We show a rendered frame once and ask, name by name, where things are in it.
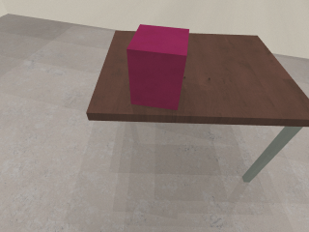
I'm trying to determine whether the carton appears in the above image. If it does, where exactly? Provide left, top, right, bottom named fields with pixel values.
left=126, top=24, right=189, bottom=110

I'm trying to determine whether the table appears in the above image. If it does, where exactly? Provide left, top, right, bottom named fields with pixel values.
left=86, top=30, right=309, bottom=183

